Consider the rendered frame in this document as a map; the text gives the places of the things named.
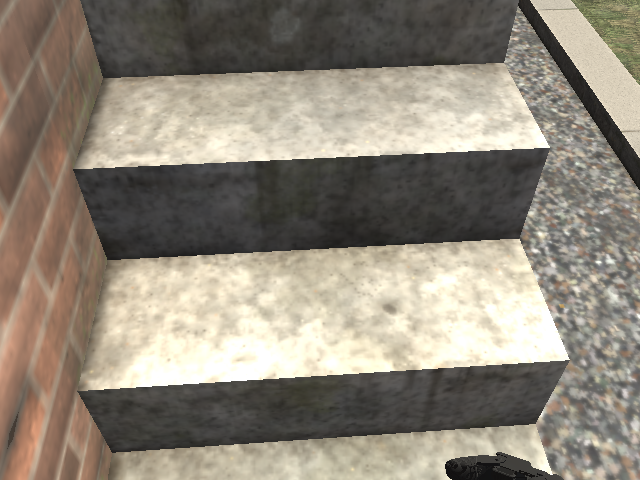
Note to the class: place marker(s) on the right robot hand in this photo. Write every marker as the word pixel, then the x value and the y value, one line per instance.
pixel 500 467

